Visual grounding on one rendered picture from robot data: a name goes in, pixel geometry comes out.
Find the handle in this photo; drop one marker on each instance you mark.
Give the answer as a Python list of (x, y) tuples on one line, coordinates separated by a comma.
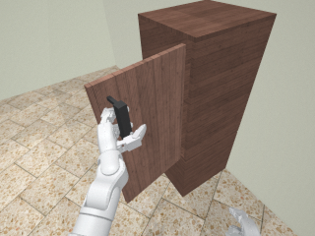
[(122, 116)]

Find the cupboard door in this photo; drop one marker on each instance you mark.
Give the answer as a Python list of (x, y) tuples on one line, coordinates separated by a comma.
[(153, 89)]

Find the robot left forearm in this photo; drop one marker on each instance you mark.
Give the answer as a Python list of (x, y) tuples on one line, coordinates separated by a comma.
[(102, 198)]

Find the robot left hand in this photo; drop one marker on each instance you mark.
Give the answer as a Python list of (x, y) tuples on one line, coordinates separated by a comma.
[(107, 134)]

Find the robot right hand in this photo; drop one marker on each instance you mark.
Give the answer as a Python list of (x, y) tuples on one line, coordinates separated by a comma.
[(247, 225)]

